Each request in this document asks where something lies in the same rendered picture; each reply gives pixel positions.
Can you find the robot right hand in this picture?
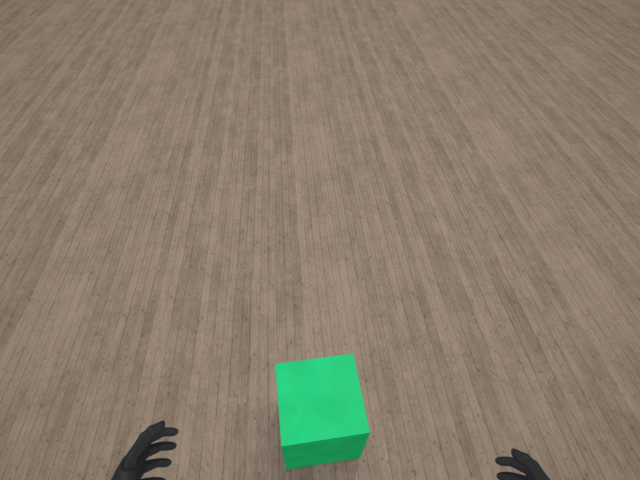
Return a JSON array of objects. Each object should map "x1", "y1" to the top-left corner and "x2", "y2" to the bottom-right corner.
[{"x1": 495, "y1": 448, "x2": 550, "y2": 480}]

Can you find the robot left hand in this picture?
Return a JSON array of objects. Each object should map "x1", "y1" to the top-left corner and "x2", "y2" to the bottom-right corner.
[{"x1": 111, "y1": 421, "x2": 179, "y2": 480}]

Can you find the carton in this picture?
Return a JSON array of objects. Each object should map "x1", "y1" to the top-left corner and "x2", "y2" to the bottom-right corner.
[{"x1": 275, "y1": 354, "x2": 370, "y2": 470}]

